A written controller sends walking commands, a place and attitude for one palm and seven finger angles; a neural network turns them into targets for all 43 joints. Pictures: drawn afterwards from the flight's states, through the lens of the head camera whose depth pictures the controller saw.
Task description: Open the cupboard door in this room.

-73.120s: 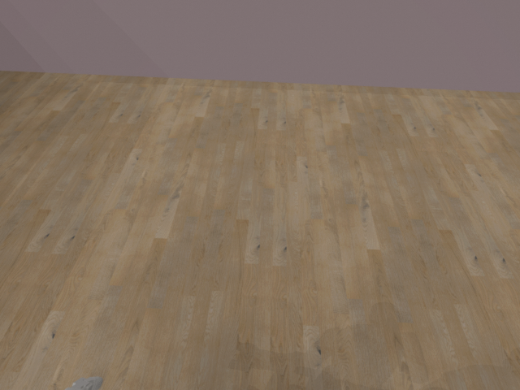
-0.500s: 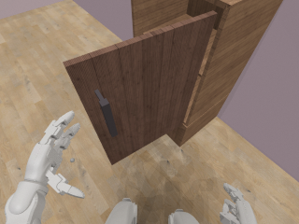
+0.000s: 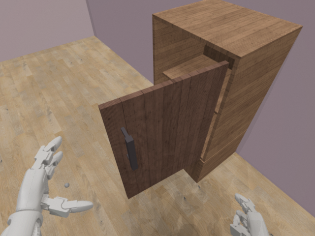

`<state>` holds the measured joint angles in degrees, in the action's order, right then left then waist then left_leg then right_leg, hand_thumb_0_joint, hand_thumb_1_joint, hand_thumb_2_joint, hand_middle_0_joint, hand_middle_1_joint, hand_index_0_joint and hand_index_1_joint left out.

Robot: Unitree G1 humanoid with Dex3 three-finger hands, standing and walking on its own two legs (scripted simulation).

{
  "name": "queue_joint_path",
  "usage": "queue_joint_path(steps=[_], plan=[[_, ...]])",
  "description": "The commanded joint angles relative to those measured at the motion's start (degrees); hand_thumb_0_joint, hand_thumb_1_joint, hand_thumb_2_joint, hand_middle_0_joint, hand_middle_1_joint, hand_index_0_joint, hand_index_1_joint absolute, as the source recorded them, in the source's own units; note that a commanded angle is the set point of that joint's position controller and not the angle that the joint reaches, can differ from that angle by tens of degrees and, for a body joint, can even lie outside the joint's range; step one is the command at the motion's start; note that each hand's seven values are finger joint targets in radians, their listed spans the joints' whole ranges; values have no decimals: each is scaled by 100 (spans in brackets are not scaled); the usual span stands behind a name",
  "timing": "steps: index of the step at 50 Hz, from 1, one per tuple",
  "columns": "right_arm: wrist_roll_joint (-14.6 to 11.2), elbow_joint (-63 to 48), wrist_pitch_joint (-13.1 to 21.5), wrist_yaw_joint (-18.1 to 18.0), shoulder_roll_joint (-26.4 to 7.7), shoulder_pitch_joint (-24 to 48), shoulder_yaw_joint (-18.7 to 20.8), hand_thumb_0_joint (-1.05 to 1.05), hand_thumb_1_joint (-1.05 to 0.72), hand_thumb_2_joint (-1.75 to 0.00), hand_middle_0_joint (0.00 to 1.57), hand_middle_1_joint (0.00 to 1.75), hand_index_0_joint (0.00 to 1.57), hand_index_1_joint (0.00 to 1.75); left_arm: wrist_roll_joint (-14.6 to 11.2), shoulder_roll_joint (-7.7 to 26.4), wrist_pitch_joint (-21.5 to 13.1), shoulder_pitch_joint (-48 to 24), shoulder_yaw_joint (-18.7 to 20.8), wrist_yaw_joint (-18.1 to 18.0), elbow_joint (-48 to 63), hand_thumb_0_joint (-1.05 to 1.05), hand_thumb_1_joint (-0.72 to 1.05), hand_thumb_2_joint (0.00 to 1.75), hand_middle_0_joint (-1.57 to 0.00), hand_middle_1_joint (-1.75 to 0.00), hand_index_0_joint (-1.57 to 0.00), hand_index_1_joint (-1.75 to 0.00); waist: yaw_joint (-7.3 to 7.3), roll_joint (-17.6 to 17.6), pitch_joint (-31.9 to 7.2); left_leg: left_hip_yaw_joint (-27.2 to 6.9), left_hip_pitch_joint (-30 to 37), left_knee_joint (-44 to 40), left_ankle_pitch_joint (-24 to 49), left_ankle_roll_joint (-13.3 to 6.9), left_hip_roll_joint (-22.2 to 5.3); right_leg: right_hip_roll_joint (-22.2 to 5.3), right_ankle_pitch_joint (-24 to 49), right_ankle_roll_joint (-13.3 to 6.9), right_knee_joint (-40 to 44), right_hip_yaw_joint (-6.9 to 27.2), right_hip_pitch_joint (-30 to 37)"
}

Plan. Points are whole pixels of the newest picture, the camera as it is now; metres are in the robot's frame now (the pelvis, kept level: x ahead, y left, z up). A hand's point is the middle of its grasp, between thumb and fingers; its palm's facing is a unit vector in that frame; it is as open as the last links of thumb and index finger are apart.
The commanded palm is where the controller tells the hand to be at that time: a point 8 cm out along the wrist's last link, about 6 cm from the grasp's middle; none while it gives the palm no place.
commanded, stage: draw the hand back to the body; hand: left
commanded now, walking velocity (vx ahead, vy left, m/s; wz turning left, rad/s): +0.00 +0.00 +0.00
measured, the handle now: (129, 149) +0.37 +0.12 -0.01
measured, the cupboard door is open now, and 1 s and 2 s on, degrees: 83 83 83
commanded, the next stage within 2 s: step back with the hand held close in 0.90 s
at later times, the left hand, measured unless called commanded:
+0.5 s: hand (40, 151) +0.23 +0.25 +0.17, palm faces +0.41 -0.81 -0.42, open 9.4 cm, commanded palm +0.18 +0.29 +0.20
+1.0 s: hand (46, 158) +0.21 +0.22 +0.18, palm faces +0.42 -0.81 -0.40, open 7.5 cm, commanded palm +0.16 +0.26 +0.21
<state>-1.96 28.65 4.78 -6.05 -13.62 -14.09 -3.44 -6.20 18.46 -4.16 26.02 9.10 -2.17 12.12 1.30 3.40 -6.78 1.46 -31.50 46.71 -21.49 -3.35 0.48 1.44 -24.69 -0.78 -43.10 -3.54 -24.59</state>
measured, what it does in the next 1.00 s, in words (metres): stands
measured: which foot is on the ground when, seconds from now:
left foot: down 0.00-1.00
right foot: down 0.00-1.00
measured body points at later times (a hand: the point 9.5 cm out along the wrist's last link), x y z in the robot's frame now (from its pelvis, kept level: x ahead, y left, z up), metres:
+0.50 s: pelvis +0.03 -0.01 +0.03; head +0.02 -0.04 +0.48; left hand +0.20 +0.29 +0.20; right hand +0.22 -0.23 -0.05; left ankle +0.02 +0.08 -0.71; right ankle -0.03 -0.11 -0.71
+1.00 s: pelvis +0.02 -0.04 +0.04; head +0.00 -0.07 +0.48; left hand +0.19 +0.26 +0.20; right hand +0.20 -0.26 -0.06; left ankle +0.02 +0.08 -0.71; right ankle -0.03 -0.12 -0.71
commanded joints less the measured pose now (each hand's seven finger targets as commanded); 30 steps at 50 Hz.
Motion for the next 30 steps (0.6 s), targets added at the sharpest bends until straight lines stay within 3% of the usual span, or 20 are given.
queue_joint_path(steps=[1,2,4,7,14,20,22,24,26,28,30], plan=[[26,-702,230,-134,-677,586,251,0,-90,-90,20,30,20,30,276,974,-114,-766,586,-600,1334,0,2,52,-17,-30,-17,-30,-39,108,-245,-579,1546,-1467,705,202,-219,-109,980,-106,1215,199,167],[37,-667,238,-129,-672,609,243,0,-90,-90,20,30,20,30,305,953,-89,-797,573,-628,1375,0,6,54,-17,-30,-17,-30,-20,227,-227,-565,1709,-1555,895,207,-215,-119,1110,-109,1296,191,299],[50,-574,265,-111,-697,672,245,0,-90,-90,20,30,20,30,338,1013,-60,-796,653,-672,1372,0,13,57,-17,-30,-17,-30,14,71,-219,-571,1940,-1720,1181,219,-232,-105,1294,-111,1483,179,573],[62,-500,293,-44,-652,724,239,0,-90,-90,20,30,20,30,344,886,-18,-561,650,-664,1479,0,23,62,-18,-30,-18,-30,59,166,-132,-525,2286,-1913,1857,263,-245,-115,1661,-94,1654,151,885],[114,-357,258,75,-672,855,311,0,-90,-90,20,30,20,30,313,1130,-4,-448,1135,-614,1556,0,48,72,-19,-30,-19,-30,156,-149,44,-340,2642,-2228,2472,257,-241,-104,2242,-71,2089,168,1490],[128,-315,239,152,-619,893,354,0,-90,-90,20,30,20,30,282,1213,-77,-425,1392,-571,1962,0,69,81,-19,-30,-19,-30,185,31,-59,-217,2959,-2270,3143,233,-242,-137,2835,-43,2216,217,1801],[136,-293,230,172,-617,897,363,0,-90,-90,20,30,20,30,264,1239,-89,-456,1460,-565,2034,0,76,84,-19,-30,-19,-30,187,111,-4,-202,2986,-2299,3155,234,-237,-133,2863,-31,2264,222,1818],[140,-258,228,171,-634,944,393,0,-90,-90,20,30,20,30,245,1322,-113,-499,1584,-561,2013,0,83,87,-20,-30,-20,-30,199,-106,62,-152,2966,-2298,3064,201,-221,-132,2977,-31,2338,233,1864],[131,-255,223,178,-614,981,395,0,-90,-90,20,30,20,30,223,1363,-151,-581,1663,-553,2100,0,90,90,-20,-30,-20,-30,205,34,137,-143,2978,-2338,2893,194,-205,-140,2880,-18,2367,249,1831],[132,-218,187,186,-605,963,416,0,-90,-90,20,30,20,30,214,1099,-132,-345,1500,-509,1729,0,90,90,-20,-30,-20,-30,179,-184,293,-94,2951,-2362,2739,175,-198,-131,2839,2,2408,237,1776],[125,-224,151,192,-626,997,443,0,-90,-90,20,30,20,30,199,1077,-138,-390,1450,-475,1661,0,90,90,-20,-30,-20,-30,173,-225,342,-65,2954,-2380,2635,156,-192,-140,2849,11,2465,270,1771]])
